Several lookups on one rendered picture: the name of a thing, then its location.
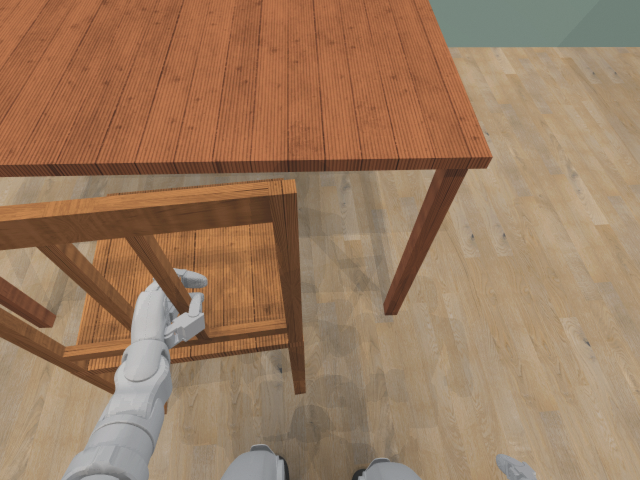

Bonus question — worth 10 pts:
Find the table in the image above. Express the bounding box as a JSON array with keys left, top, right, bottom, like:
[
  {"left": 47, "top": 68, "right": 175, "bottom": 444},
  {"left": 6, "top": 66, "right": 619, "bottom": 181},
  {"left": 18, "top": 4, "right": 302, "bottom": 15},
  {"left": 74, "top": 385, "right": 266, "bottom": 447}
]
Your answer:
[{"left": 0, "top": 0, "right": 493, "bottom": 328}]

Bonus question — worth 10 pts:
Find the right robot shin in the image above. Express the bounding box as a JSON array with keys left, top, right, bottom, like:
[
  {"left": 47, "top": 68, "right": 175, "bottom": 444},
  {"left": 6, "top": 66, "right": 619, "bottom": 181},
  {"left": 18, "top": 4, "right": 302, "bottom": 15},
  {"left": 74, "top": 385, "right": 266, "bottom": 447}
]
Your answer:
[{"left": 365, "top": 458, "right": 390, "bottom": 471}]

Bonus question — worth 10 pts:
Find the robot shin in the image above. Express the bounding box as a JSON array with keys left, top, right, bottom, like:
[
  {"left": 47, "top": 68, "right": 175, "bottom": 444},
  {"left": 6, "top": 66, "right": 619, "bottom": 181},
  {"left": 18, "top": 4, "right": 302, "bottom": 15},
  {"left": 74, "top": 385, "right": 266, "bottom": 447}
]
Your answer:
[
  {"left": 250, "top": 444, "right": 276, "bottom": 456},
  {"left": 365, "top": 458, "right": 390, "bottom": 471}
]

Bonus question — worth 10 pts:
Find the chair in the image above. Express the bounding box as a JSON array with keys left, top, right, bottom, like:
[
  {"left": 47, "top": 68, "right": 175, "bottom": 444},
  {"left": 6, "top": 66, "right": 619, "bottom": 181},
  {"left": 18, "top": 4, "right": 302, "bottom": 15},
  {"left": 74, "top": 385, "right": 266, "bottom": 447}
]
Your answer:
[{"left": 0, "top": 178, "right": 306, "bottom": 414}]

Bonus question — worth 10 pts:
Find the robot left forearm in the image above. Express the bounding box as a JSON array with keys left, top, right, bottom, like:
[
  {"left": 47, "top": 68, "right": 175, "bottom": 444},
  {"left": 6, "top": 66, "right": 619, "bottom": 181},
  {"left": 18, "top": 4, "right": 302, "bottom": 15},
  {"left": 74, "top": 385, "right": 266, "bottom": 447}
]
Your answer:
[{"left": 61, "top": 339, "right": 172, "bottom": 480}]

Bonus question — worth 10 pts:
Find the left robot shin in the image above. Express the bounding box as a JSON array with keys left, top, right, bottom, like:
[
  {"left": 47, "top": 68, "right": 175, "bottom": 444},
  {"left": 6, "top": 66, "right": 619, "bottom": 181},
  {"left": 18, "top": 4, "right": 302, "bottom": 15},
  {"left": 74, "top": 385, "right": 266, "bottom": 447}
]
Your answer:
[{"left": 250, "top": 444, "right": 276, "bottom": 456}]

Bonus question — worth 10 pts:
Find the robot right hand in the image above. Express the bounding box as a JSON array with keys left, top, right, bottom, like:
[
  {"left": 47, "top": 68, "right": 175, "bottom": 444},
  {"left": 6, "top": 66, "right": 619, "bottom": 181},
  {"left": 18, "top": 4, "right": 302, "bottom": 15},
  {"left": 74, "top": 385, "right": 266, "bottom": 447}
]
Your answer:
[{"left": 496, "top": 454, "right": 537, "bottom": 480}]

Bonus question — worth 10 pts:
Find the robot left hand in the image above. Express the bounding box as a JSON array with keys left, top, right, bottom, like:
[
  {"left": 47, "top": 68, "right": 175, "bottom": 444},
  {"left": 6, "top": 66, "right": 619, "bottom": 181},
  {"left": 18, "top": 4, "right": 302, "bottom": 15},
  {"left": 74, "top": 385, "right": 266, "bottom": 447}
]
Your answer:
[{"left": 131, "top": 268, "right": 208, "bottom": 349}]

